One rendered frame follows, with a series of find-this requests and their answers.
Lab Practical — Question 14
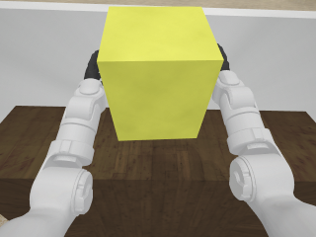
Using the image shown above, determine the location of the carton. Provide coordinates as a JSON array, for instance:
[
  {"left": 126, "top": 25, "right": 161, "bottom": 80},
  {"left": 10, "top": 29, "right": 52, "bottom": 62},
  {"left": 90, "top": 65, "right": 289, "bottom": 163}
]
[{"left": 97, "top": 6, "right": 224, "bottom": 141}]

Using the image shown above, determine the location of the pedestal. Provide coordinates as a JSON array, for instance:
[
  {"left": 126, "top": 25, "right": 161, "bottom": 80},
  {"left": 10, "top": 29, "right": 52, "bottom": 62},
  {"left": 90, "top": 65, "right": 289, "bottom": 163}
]
[{"left": 0, "top": 106, "right": 316, "bottom": 237}]

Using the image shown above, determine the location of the robot right upper arm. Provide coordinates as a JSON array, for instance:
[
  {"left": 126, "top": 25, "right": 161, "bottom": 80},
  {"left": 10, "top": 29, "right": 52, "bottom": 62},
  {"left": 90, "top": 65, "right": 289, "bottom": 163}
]
[{"left": 229, "top": 153, "right": 316, "bottom": 237}]

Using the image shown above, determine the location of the robot right forearm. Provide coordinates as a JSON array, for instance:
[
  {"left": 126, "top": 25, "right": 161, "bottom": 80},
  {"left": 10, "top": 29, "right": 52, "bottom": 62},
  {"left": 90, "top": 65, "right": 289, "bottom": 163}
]
[{"left": 211, "top": 70, "right": 294, "bottom": 190}]

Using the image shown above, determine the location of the robot left upper arm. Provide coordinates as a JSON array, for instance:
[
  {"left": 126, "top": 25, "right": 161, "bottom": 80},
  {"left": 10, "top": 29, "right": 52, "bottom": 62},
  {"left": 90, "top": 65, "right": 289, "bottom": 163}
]
[{"left": 0, "top": 166, "right": 93, "bottom": 237}]

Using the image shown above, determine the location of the robot left forearm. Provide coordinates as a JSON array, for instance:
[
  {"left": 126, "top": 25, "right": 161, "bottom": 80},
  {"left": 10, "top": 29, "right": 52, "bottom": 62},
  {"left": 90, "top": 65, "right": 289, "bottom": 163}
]
[{"left": 30, "top": 78, "right": 106, "bottom": 207}]

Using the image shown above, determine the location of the right robot hand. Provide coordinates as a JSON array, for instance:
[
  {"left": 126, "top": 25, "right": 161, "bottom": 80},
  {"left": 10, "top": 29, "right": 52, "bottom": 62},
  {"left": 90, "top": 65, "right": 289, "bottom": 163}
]
[{"left": 217, "top": 43, "right": 230, "bottom": 71}]

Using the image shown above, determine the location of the left robot hand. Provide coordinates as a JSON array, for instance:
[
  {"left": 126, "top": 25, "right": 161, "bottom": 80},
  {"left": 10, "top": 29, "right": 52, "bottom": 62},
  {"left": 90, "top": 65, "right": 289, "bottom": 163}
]
[{"left": 84, "top": 50, "right": 104, "bottom": 86}]

